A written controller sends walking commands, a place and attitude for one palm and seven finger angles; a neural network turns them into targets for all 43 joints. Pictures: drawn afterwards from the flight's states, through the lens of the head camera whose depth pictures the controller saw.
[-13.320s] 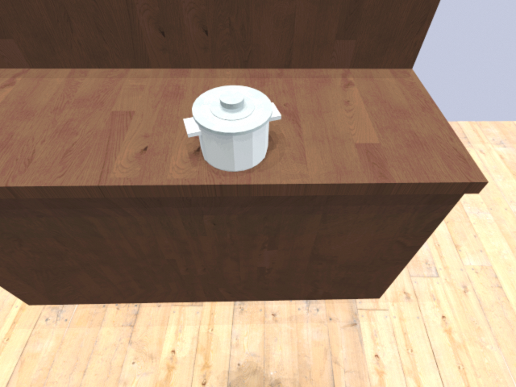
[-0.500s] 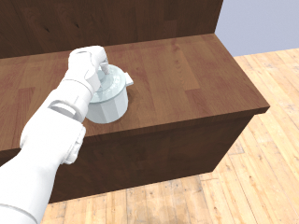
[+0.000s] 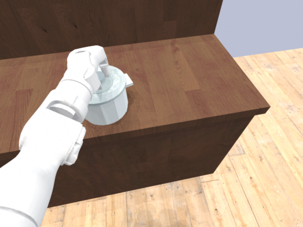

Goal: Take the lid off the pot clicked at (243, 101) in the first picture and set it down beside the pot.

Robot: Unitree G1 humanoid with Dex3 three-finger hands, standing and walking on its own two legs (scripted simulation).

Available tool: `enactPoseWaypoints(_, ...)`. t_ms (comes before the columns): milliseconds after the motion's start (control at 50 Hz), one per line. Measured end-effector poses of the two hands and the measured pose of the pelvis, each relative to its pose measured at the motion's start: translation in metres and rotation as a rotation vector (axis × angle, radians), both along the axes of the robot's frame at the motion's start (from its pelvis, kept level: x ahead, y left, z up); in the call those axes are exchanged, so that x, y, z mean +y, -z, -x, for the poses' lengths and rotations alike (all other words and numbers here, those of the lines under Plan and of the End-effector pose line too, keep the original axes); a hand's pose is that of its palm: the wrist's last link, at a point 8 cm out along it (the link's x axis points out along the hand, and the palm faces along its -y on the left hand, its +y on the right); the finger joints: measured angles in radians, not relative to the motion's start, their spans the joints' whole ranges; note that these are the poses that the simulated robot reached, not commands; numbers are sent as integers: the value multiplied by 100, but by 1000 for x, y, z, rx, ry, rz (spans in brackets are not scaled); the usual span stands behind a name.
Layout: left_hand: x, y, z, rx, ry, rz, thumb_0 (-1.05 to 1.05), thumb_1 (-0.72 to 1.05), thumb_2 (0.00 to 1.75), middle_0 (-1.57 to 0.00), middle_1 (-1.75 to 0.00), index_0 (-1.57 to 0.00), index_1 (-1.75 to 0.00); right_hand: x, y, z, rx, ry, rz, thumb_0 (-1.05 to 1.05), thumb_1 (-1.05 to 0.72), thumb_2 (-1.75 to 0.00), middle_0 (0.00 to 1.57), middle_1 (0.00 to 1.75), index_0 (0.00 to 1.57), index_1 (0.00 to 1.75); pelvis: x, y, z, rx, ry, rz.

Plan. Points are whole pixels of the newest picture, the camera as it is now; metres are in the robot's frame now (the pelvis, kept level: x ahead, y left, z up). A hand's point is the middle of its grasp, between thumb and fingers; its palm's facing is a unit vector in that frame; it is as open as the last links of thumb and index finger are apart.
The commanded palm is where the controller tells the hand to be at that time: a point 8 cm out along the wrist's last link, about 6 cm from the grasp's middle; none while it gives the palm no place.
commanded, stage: close the fingers and squeeze the knob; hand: left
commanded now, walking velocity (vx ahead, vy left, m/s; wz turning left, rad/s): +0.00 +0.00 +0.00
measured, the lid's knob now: (96, 78) +0.52 +0.12 +0.11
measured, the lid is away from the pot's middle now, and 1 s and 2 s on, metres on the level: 0.00 0.01 0.01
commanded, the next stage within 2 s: lift the lid straight up in 0.48 s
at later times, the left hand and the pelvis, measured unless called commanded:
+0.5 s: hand (94, 77) +0.49 +0.11 +0.14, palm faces -0.38 -0.10 -0.92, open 7.7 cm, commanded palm +0.49 +0.12 +0.18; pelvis +0.00 +0.00 +0.00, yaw +0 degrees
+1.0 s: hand (93, 75) +0.49 +0.12 +0.14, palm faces -0.39 -0.10 -0.92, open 7.7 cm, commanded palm +0.50 +0.12 +0.22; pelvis +0.00 +0.00 +0.00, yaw +0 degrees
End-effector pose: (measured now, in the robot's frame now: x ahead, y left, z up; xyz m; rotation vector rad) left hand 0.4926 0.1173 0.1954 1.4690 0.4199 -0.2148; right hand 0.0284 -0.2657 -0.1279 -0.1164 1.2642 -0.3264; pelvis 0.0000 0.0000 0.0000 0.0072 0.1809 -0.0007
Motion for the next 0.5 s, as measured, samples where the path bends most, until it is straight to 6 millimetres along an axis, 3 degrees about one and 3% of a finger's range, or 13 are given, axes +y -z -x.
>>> enactPoseWaypoints(500, 1, 0, 1, -8, 4, 5, 0, 22, 73, -60, -99, -65, -100, 2, 0, 7, -3, 6, 4, 1, -91, -90, 20, 30, 20, 30, 2, 0, 2, 3, 4, 1)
